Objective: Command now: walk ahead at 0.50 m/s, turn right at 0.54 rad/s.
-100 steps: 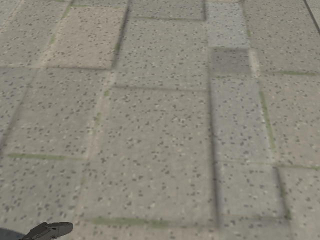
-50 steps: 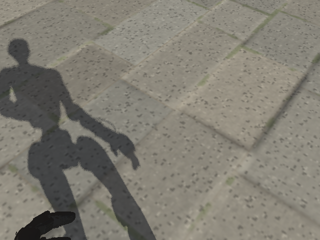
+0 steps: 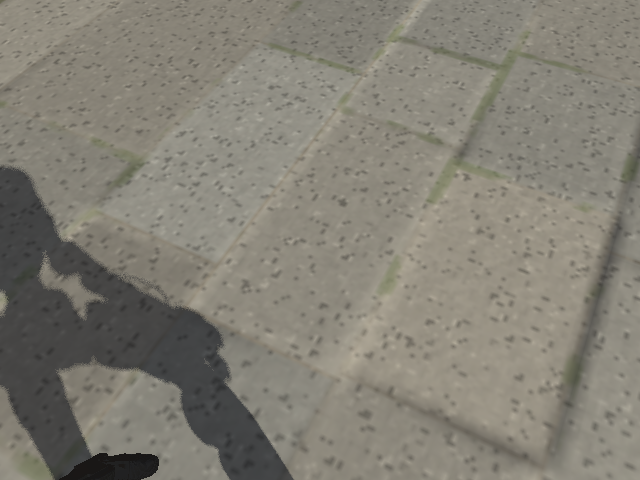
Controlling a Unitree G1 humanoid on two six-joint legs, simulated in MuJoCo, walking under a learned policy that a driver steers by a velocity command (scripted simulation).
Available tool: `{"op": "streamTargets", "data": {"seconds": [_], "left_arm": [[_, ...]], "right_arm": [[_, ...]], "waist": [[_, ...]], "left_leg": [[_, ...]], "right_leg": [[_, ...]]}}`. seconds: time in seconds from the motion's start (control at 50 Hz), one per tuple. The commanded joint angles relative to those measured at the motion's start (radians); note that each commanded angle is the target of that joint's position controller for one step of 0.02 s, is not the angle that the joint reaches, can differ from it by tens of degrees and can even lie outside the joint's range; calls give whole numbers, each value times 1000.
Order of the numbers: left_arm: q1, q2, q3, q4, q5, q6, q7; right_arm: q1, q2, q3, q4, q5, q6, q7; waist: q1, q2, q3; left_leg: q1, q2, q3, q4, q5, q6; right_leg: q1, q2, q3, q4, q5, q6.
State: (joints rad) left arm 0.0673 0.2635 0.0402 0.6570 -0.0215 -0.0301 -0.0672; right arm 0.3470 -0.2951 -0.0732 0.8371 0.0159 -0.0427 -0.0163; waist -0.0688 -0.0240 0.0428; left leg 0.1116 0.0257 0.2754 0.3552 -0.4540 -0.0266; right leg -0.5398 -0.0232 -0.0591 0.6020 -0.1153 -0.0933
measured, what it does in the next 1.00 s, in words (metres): walks ahead, turning right: right foot, then left foot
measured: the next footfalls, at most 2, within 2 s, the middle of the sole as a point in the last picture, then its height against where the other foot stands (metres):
right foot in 0.02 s outside the picture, level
left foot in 0.46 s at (291, 476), level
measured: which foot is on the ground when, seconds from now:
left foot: down 0.00-0.00, up 0.02-0.44, down 0.46-0.90, up 0.92-1.00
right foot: up 0.00-0.00, down 0.02-0.46, up 0.48-0.88, down 0.90-1.00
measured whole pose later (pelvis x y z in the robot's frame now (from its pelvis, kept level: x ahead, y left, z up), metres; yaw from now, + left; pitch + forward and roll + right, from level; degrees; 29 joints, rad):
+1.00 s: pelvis +0.30 -0.03 +0.02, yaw -37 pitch +1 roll +2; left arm 0.22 0.31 0.07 0.61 0.01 0.04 0.01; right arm 0.09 -0.33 -0.09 0.75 -0.01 0.03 -0.02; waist 0.00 0.03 0.06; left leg -0.51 0.03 0.03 0.97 -0.46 -0.05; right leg -0.32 0.00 0.03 0.56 -0.27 -0.04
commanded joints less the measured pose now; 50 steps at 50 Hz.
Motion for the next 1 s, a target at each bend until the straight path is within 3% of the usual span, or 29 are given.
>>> {"op": "streamTargets", "data": {"seconds": [0.02, 0.04, 0.06, 0.08, 0.1, 0.12, 0.14, 0.2, 0.26, 0.3, 0.38, 0.42, 0.44, 0.46, 0.48, 0.5, 0.52, 0.54, 0.56, 0.6, 0.68, 0.78, 0.84, 0.88, 0.9, 0.92, 0.94, 0.96, 1.0], "left_arm": [[364, 254, 111, 11, -4, 8, 30], [331, 356, 124, 2, -13, 2, 38], [363, 271, 99, -25, -4, -13, 35], [330, 222, 84, -16, 6, -25, 34], [269, 200, 77, -19, 2, -31, 34], [203, 167, 67, -32, 2, -31, 37], [166, 147, 59, -49, 16, -33, 42], [154, 163, 63, -48, 13, -37, 55], [174, 200, 74, -30, 10, -28, 76], [212, 209, 80, -13, 5, -10, 87], [251, 194, 79, 6, -3, 18, 99], [208, 179, 78, -12, 1, 23, 106], [181, 159, 72, -27, 0, 24, 106], [196, 101, 54, -50, 14, 20, 104], [409, 37, 36, -30, 19, 18, 100], [481, 147, 48, -17, 0, 22, 94], [376, 212, 70, -11, -10, 39, 99], [289, 226, 77, -27, -9, 60, 107], [254, 223, 81, -35, -4, 80, 113], [257, 167, 72, -49, -4, 97, 113], [217, 119, 56, -72, 9, 91, 109], [169, 128, 54, -94, 9, 94, 83], [168, 137, 60, -100, 9, 97, 68], [222, 150, 73, -76, 14, 95, 65], [256, 203, 91, -73, 17, 93, 74], [247, 315, 110, -104, 15, 92, 95], [244, 313, 106, -122, 52, 69, 86], [202, 285, 97, -116, 59, 48, 81], [107, 218, 79, -125, 23, 36, 87]], "right_arm": [[-42, -179, -33, -83, -6, -3, -18], [61, -25, 15, -138, -41, -33, 2], [-46, -100, 8, -147, -7, -73, 17], [-151, -145, -5, -183, 29, -94, 25], [-163, -132, 1, -187, 19, -104, 21], [-161, -135, -4, -175, -8, -104, 14], [-138, -142, -10, -171, -19, -94, 14], [-123, -108, -5, -170, -32, -62, 14], [-236, -67, 13, -202, -38, -54, 11], [-302, -53, 20, -215, -36, -60, 18], [-332, -98, 2, -227, -19, -58, 31], [-274, -124, -13, -214, -24, -64, 31], [-220, -132, -19, -202, -34, -70, 27], [-151, -180, -28, -204, -53, -73, 19], [-135, -204, -26, -215, -74, -58, 14], [-124, -190, -32, -205, -39, -37, 20], [-170, -122, -15, -232, -32, -24, 14], [-212, -89, -3, -235, -35, -8, 8], [-252, -73, 6, -238, -36, 4, 5], [-288, -98, -1, -224, -47, 13, -3], [-273, -116, -15, -197, -39, 16, -11], [-297, -155, -30, -181, -25, 36, -6], [-295, -173, -36, -163, -8, 44, 1], [-273, -152, -33, -140, 6, 52, 0], [-229, -110, -25, -120, 0, 56, 5], [-221, -59, -6, -160, -51, 56, 12], [-337, -107, -24, -192, -42, 49, 1], [-350, -128, -33, -190, -18, 50, -5], [-294, -132, -43, -150, -24, 57, -19]], "waist": [[245, 19, -227], [111, -239, -307], [192, -113, -420], [204, -68, -273], [153, 6, -182], [111, 31, -122], [76, 3, -106], [45, 1, -75], [73, -17, -27], [108, -44, -52], [111, -81, -92], [69, -105, -109], [34, -94, -133], [19, 7, -244], [106, 270, -367], [109, 311, -438], [72, 194, -325], [61, 130, -244], [68, 117, -178], [93, 169, -105], [73, 160, -147], [64, 167, -147], [77, 162, -137], [103, 132, -137], [102, 0, -113], [56, -315, -89], [139, -231, -115], [114, -151, -97], [69, -94, -97]], "left_leg": [[-302, 178, -47, 612, 910, 63], [-773, -36, -134, 966, -88, -3], [-880, -52, -364, 1062, -141, 13], [-947, -3, -376, 1031, -42, 35], [-915, 39, -370, 939, 44, 44], [-855, 67, -365, 852, 84, 35], [-782, 86, -373, 813, 118, 25], [-717, 83, -341, 691, 163, -25], [-668, 37, -309, 452, 343, -56], [-581, -24, -290, 302, 491, -57], [-527, -62, -348, 164, 508, -33], [-481, -49, -366, 121, 480, 1], [-392, -27, -352, 58, 567, 25], [-182, 121, -461, 88, 814, 85], [106, 394, -757, 135, 1140, 259], [113, 465, -947, 83, 834, 325], [24, 386, -831, 43, 629, 288], [-79, 329, -708, 20, 507, 249], [-186, 284, -625, -7, 449, 236], [-352, 214, -484, -72, 419, 226], [-300, 255, -400, -86, 526, 276], [-318, 280, -323, -99, 440, 270], [-297, 294, -296, -56, 408, 236], [-352, 257, -235, 47, 332, 156], [-464, 189, -159, 210, 206, 68], [-747, 25, -82, 525, -172, -46], [-799, -25, -267, 708, -213, -45], [-804, -5, -313, 769, -122, -28], [-800, 13, -332, 763, 23, -24]], "right_leg": [[596, 10, 111, -67, -13, -116], [930, -254, 681, -136, -158, -310], [977, -311, 888, -277, -253, -337], [878, -282, 736, -306, -176, -282], [729, -237, 616, -306, -81, -247], [594, -198, 525, -317, 30, -223], [502, -173, 475, -337, 115, -219], [354, -138, 390, -376, 233, -223], [250, -64, 282, -350, 351, -169], [228, -23, 250, -299, 374, -120], [324, -53, 374, -188, 254, -70], [365, -58, 435, -88, 241, -42], [354, -17, 424, -1, 215, -10], [274, 51, 366, 212, 26, 35], [31, 181, 280, 497, -650, 99], [-57, 108, 258, 655, -610, 125], [-105, 67, 234, 721, -514, 155], [-120, 42, 194, 717, -441, 169], [-101, 18, 181, 702, -404, 180], [-7, 1, 129, 619, -349, 182], [32, -31, 100, 448, -304, 176], [149, -41, 53, 248, -233, 141], [214, -27, 21, 94, -203, 103], [346, 12, 5, -81, -98, 52], [436, -59, 147, -207, 38, -4], [535, -311, 516, -243, 316, -151], [424, -356, 590, -288, 260, -263], [402, -302, 503, -298, 189, -224], [400, -221, 404, -275, 148, -128]]}}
